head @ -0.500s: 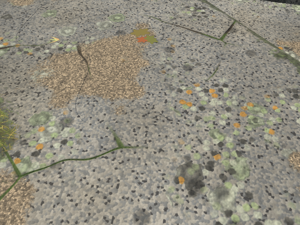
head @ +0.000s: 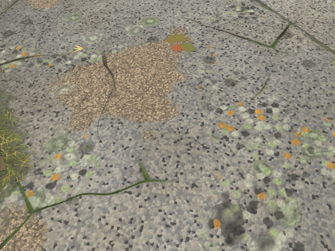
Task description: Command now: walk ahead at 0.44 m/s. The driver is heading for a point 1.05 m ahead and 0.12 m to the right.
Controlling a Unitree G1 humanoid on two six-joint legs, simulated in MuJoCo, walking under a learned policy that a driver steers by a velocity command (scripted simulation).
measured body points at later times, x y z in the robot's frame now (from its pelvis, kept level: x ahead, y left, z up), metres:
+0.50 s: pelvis +0.28 +0.06 +0.00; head +0.30 +0.06 +0.45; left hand +0.43 +0.33 -0.12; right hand +0.29 -0.21 -0.14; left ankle +0.26 +0.14 -0.75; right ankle +0.42 -0.13 -0.67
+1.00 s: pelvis +0.57 -0.03 +0.00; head +0.60 -0.05 +0.45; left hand +0.73 +0.21 -0.11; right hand +0.65 -0.34 -0.11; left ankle +0.72 +0.12 -0.68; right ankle +0.56 -0.09 -0.75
